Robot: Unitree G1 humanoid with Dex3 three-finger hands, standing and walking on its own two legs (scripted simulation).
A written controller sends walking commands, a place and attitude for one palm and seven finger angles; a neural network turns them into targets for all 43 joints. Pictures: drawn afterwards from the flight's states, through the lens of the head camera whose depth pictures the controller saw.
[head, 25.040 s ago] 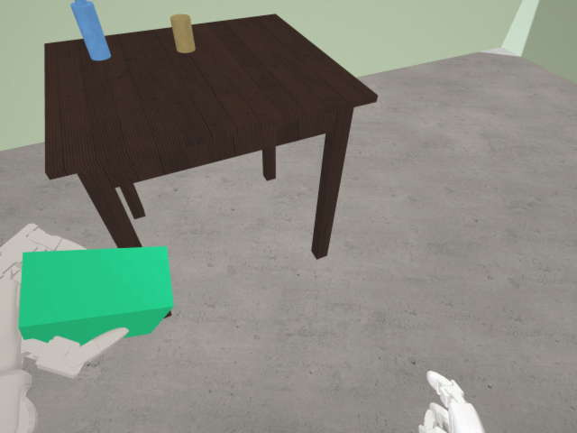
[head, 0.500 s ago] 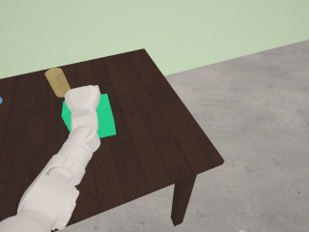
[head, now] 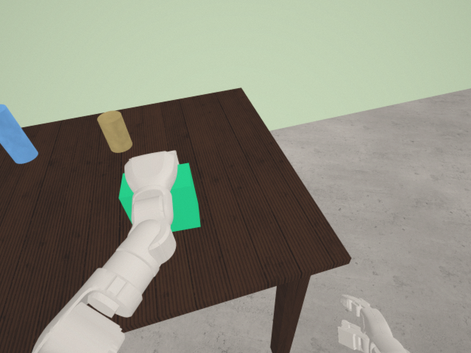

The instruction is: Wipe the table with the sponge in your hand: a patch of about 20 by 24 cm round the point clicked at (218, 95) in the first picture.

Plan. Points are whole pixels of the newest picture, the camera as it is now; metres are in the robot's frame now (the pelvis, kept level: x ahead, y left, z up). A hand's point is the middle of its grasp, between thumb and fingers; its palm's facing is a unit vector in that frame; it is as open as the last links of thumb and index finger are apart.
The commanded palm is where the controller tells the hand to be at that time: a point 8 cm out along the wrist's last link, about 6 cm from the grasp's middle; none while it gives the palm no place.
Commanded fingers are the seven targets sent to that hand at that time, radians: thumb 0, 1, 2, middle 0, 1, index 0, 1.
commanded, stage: wipe back along the third lane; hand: left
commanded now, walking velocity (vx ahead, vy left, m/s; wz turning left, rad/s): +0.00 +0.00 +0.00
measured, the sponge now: (165, 207) +0.37 +0.19 +0.05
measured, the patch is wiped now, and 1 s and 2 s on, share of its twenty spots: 1.00 1.00 1.00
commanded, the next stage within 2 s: slide back across to the middle lane in 0.78 s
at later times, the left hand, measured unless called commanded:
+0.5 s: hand (165, 213) +0.32 +0.16 +0.09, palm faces +0.05 -0.05 -1.00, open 10.4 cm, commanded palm +0.28 +0.16 +0.12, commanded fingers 0.00 0.10 1.30 -1.20 -1.60 -1.20 -1.60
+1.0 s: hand (165, 228) +0.29 +0.15 +0.09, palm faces +0.08 -0.10 -0.99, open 10.4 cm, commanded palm +0.24 +0.16 +0.13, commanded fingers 0.00 0.10 1.30 -1.20 -1.60 -1.20 -1.60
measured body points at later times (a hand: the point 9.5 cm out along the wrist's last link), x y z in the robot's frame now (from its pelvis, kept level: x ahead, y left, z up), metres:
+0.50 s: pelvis -0.01 -0.03 +0.00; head -0.04 -0.08 +0.45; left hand +0.31 +0.16 +0.15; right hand +0.20 -0.27 -0.09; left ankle +0.00 +0.10 -0.73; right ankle -0.04 -0.10 -0.73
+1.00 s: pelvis -0.01 -0.03 +0.00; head -0.05 -0.08 +0.45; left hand +0.28 +0.16 +0.15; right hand +0.22 -0.24 -0.08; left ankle +0.00 +0.10 -0.73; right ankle -0.04 -0.10 -0.73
